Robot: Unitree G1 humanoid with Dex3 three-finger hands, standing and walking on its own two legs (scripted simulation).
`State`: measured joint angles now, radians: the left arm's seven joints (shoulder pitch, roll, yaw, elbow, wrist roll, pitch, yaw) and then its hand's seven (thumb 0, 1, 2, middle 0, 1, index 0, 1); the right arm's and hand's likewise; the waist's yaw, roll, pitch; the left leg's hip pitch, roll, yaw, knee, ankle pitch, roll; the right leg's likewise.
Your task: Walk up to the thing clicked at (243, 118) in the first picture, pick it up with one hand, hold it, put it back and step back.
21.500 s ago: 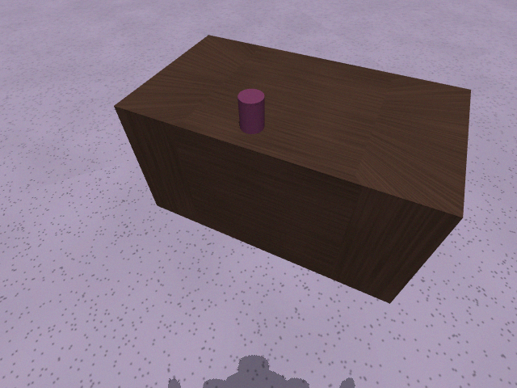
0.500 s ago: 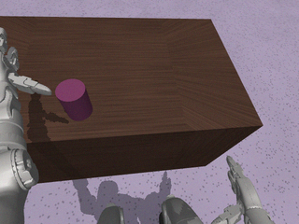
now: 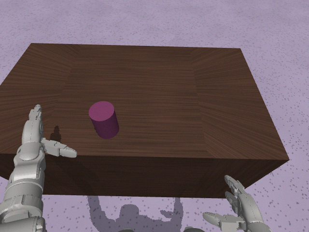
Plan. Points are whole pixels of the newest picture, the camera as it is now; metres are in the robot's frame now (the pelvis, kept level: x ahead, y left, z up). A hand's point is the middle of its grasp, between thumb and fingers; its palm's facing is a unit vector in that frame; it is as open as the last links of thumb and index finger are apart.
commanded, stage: home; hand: left
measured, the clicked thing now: (105, 120) +0.48 +0.18 -0.08
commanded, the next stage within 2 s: none
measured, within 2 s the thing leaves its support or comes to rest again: neither
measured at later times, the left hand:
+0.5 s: hand (91, 231) +0.14 +0.17 -0.07, palm faces +0.14 -0.96 -0.22, open 17.7 cm
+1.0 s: hand out of the picture +0.14 +0.17 -0.07, palm faces +0.14 -0.95 -0.27, open 17.7 cm
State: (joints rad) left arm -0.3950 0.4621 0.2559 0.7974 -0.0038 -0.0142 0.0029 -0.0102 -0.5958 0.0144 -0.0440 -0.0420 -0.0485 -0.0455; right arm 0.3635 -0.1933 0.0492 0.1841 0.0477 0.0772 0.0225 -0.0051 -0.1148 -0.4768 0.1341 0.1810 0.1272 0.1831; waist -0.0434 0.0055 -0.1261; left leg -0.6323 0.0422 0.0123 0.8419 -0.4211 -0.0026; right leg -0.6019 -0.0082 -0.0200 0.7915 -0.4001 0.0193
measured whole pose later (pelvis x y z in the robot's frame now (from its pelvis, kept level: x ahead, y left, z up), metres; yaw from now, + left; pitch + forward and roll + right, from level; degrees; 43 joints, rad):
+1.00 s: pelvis -0.02 -0.02 -0.01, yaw +2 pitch +6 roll -1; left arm 0.44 0.20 -0.02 0.10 -0.02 0.15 0.14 -0.01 -0.60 0.00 -0.04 -0.04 -0.05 -0.04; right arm 0.26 -0.21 0.02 0.52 0.03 -0.09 -0.14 0.01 -0.83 -0.87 0.20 0.29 0.19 0.29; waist -0.01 0.02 -0.07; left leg -0.58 0.04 -0.02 0.91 -0.44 -0.02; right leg -0.55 -0.01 -0.05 0.88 -0.44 0.00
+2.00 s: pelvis -0.02 -0.01 -0.01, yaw +2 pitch +7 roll -2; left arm 0.45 0.20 -0.01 0.03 -0.01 0.25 0.13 -0.01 -0.59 0.02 -0.05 -0.04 -0.05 -0.05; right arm 0.28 -0.20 0.03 0.52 0.02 -0.13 -0.16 0.01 -0.90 -0.90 0.21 0.30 0.20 0.30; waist -0.01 0.03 -0.09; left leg -0.60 0.04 -0.03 0.94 -0.46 -0.01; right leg -0.56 -0.01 -0.05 0.89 -0.45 0.01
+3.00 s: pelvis -0.01 -0.01 +0.02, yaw +2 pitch -1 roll +0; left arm 0.24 0.34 0.01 0.91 0.03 0.00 0.02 0.00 0.16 0.67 -0.19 -0.27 -0.19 -0.27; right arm 0.21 -0.32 -0.03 0.96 -0.04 -0.01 0.00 0.01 -0.90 -0.90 0.21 0.30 0.20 0.30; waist 0.01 -0.01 0.03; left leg -0.29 0.01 0.01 0.65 -0.34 0.00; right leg -0.27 -0.03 -0.03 0.65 -0.35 0.01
